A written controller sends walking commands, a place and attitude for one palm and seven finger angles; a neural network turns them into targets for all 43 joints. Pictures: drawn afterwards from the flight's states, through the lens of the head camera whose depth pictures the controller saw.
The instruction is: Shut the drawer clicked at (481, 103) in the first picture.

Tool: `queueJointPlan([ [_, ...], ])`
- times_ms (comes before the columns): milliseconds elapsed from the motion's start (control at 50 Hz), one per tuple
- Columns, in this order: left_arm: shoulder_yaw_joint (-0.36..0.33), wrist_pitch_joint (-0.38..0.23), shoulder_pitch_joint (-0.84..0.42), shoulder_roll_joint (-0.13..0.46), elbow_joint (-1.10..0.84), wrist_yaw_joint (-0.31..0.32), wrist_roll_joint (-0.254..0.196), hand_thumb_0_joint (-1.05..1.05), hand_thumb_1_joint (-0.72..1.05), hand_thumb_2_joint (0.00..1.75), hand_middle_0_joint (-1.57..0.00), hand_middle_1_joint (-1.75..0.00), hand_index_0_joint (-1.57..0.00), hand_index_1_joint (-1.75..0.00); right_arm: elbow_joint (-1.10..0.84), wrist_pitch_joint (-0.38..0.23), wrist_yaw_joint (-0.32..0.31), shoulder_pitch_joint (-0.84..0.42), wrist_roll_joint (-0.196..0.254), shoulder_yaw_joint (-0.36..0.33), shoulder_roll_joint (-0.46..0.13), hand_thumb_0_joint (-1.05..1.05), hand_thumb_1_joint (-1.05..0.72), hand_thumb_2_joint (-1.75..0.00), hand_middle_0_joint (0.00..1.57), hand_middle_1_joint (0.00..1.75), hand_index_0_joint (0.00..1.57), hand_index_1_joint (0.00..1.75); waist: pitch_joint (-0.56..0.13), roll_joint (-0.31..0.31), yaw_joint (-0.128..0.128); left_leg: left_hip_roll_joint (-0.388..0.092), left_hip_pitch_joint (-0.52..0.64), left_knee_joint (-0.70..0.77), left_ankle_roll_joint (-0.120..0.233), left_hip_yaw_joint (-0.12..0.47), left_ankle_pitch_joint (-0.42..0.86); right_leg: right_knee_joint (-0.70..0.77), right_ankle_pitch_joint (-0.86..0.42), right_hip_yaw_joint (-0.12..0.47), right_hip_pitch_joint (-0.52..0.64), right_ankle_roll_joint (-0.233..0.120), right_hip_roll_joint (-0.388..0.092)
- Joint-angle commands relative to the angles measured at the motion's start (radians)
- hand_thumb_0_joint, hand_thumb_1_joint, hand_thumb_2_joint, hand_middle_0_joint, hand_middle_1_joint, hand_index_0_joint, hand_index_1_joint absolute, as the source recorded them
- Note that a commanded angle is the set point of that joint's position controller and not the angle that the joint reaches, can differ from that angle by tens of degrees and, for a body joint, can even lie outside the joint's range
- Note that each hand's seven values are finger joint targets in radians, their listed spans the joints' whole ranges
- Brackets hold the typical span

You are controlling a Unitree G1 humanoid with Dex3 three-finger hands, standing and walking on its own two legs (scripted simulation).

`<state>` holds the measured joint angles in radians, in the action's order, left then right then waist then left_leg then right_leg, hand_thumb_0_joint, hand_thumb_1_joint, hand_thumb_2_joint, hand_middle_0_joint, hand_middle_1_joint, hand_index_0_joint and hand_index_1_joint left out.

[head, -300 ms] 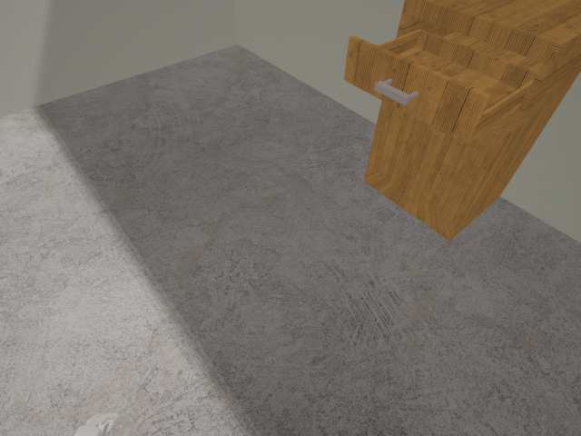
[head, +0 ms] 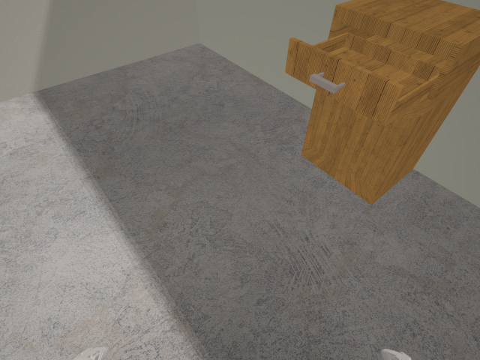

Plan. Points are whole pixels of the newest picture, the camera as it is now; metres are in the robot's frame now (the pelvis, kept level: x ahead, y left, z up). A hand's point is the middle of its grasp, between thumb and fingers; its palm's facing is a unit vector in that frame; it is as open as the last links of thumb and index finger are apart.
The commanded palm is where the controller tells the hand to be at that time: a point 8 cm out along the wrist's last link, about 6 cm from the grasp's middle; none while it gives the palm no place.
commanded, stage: stand and wait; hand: left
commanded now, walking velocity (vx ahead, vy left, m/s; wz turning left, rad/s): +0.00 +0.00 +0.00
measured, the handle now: (327, 81) +1.03 -0.25 -0.04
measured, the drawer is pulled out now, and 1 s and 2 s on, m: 0.30 0.30 0.30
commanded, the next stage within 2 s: look at it before walking up in 0.52 s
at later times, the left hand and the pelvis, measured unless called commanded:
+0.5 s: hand out of the picture +0.06 +0.24 -0.15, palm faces -0.02 -0.94 -0.34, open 7.4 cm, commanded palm none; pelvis -0.02 -0.01 +0.00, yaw +0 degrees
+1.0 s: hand out of the picture +0.04 +0.23 -0.15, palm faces -0.02 -0.94 -0.34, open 7.4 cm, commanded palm none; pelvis -0.03 -0.01 +0.01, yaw +0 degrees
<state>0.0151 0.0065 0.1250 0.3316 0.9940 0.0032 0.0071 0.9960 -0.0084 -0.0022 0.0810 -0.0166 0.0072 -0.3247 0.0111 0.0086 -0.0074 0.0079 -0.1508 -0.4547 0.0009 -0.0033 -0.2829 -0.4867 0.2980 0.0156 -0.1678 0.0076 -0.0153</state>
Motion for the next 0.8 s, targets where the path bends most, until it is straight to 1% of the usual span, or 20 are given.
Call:
queueJointPlan([
  [0, -0.058, -0.028, -0.039, 0.215, -0.065, 0.012, 0.003, 0.0, 0.9, 0.9, -0.2, -0.3, -0.2, -0.3, -0.064, -0.025, -0.018, -0.041, 0.002, -0.056, -0.21, 0.0, -0.9, -0.9, 0.2, 0.3, 0.2, 0.3, -0.084, 0.004, 0.008, -0.114, 0.03, 0.056, 0.036, 0.075, 0.314, 0.07, -0.331, 0.071, 0.025, -0.047, -0.104],
  [60, -0.057, -0.028, -0.039, 0.216, -0.053, 0.012, 0.002, 0.0, 0.9, 0.9, -0.2, -0.3, -0.2, -0.3, -0.049, -0.024, -0.018, -0.038, 0.002, -0.054, -0.211, 0.0, -0.9, -0.9, 0.2, 0.3, 0.2, 0.3, -0.083, -0.005, 0.009, -0.115, 0.033, 0.065, 0.033, 0.076, 0.299, 0.083, -0.324, 0.08, 0.03, -0.047, -0.104],
  [120, -0.057, -0.026, -0.038, 0.215, -0.041, 0.01, 0.002, 0.0, 0.9, 0.9, -0.2, -0.3, -0.2, -0.3, -0.036, -0.025, -0.017, -0.036, 0.004, -0.052, -0.214, 0.0, -0.9, -0.9, 0.2, 0.3, 0.2, 0.3, -0.064, -0.012, 0.006, -0.117, 0.022, 0.083, 0.034, 0.08, 0.271, 0.095, -0.284, 0.079, 0.026, -0.045, -0.101],
  [160, -0.057, -0.028, -0.036, 0.218, -0.033, 0.01, 0.002, 0.0, 0.9, 0.9, -0.2, -0.3, -0.2, -0.3, -0.025, -0.025, -0.017, -0.031, 0.004, -0.05, -0.214, 0.0, -0.9, -0.9, 0.2, 0.3, 0.2, 0.3, -0.061, -0.006, 0.005, -0.117, 0.018, 0.087, 0.032, 0.082, 0.269, 0.102, -0.287, 0.082, 0.034, -0.047, -0.105],
  [220, -0.055, -0.028, -0.032, 0.221, -0.019, 0.009, 0.001, 0.0, 0.9, 0.9, -0.2, -0.3, -0.2, -0.3, -0.013, -0.026, -0.017, -0.024, 0.006, -0.049, -0.216, 0.0, -0.9, -0.9, 0.2, 0.3, 0.2, 0.3, -0.067, -0.014, 0.005, -0.118, 0.022, 0.092, 0.031, 0.084, 0.257, 0.11, -0.278, 0.085, 0.039, -0.047, -0.106],
  [300, -0.055, -0.029, -0.031, 0.222, -0.006, 0.009, 0.001, 0.0, 0.9, 0.9, -0.2, -0.3, -0.2, -0.3, 0.004, -0.025, -0.016, -0.016, 0.007, -0.047, -0.219, 0.0, -0.9, -0.9, 0.2, 0.3, 0.2, 0.3, -0.055, -0.001, 0.005, -0.12, 0.02, 0.105, 0.03, 0.087, 0.235, 0.126, -0.256, 0.09, 0.035, -0.048, -0.107],
  [400, -0.054, -0.028, -0.036, 0.222, 0.007, 0.007, 0.001, 0.0, 0.9, 0.9, -0.2, -0.3, -0.2, -0.3, 0.022, -0.026, -0.015, -0.007, 0.007, -0.045, -0.222, 0.0, -0.9, -0.9, 0.2, 0.3, 0.2, 0.3, -0.042, -0.008, 0.005, -0.122, 0.01, 0.125, 0.028, 0.091, 0.201, 0.14, -0.211, 0.092, 0.029, -0.046, -0.104],
  [440, -0.052, -0.027, -0.036, 0.221, 0.013, 0.007, 0.001, 0.0, 0.9, 0.9, -0.2, -0.3, -0.2, -0.3, 0.028, -0.024, -0.015, -0.011, 0.006, -0.042, -0.222, 0.0, -0.9, -0.9, 0.2, 0.3, 0.2, 0.3, -0.021, -0.009, 0.003, -0.12, 0.004, 0.133, 0.027, 0.093, 0.177, 0.152, -0.178, 0.098, 0.013, -0.045, -0.102],
  [460, -0.052, -0.028, -0.035, 0.219, 0.015, 0.007, 0.002, 0.0, 0.9, 0.9, -0.2, -0.3, -0.2, -0.3, 0.031, -0.024, -0.014, -0.008, 0.006, -0.043, -0.219, 0.0, -0.9, -0.9, 0.2, 0.3, 0.2, 0.3, -0.018, 0.003, 0.003, -0.12, 0.003, 0.135, 0.027, 0.093, 0.168, 0.157, -0.165, 0.098, 0.009, -0.044, -0.104],
  [540, -0.052, -0.03, -0.037, 0.221, 0.018, 0.006, 0.002, 0.0, 0.9, 0.9, -0.2, -0.3, -0.2, -0.3, 0.038, -0.024, -0.013, 0.002, 0.006, -0.042, -0.219, 0.0, -0.9, -0.9, 0.2, 0.3, 0.2, 0.3, -0.019, 0.006, 0.006, -0.118, 0.002, 0.135, 0.023, 0.093, 0.157, 0.169, -0.139, 0.11, 0.001, -0.046, -0.104],
  [640, -0.052, -0.03, -0.033, 0.217, 0.02, 0.006, 0.002, 0.0, 0.9, 0.9, -0.2, -0.3, -0.2, -0.3, 0.043, -0.027, -0.012, 0.002, 0.006, -0.043, -0.217, 0.0, -0.9, -0.9, 0.2, 0.3, 0.2, 0.3, -0.03, -0.007, 0.004, -0.123, 0.009, 0.14, 0.024, 0.096, 0.171, 0.165, -0.159, 0.104, 0.007, -0.044, -0.102],
  [740, -0.051, -0.028, -0.036, 0.216, 0.021, 0.005, 0.003, 0.0, 0.9, 0.9, -0.2, -0.3, -0.2, -0.3, 0.049, -0.026, -0.012, 0.006, 0.006, -0.041, -0.218, 0.0, -0.9, -0.9, 0.2, 0.3, 0.2, 0.3, -0.007, -0.007, 0.004, -0.123, -0.007, 0.152, 0.023, 0.097, 0.141, 0.172, -0.122, 0.107, -0.006, -0.043, -0.098],
  [780, -0.052, -0.029, -0.028, 0.217, 0.022, 0.006, 0.004, 0.0, 0.9, 0.9, -0.2, -0.3, -0.2, -0.3, 0.048, -0.027, -0.012, 0.011, 0.007, -0.042, -0.214, 0.0, -0.9, -0.9, 0.2, 0.3, 0.2, 0.3, -0.023, -0.003, 0.004, -0.123, -0.001, 0.149, 0.024, 0.1, 0.151, 0.172, -0.13, 0.106, 0.003, -0.044, -0.1],
])
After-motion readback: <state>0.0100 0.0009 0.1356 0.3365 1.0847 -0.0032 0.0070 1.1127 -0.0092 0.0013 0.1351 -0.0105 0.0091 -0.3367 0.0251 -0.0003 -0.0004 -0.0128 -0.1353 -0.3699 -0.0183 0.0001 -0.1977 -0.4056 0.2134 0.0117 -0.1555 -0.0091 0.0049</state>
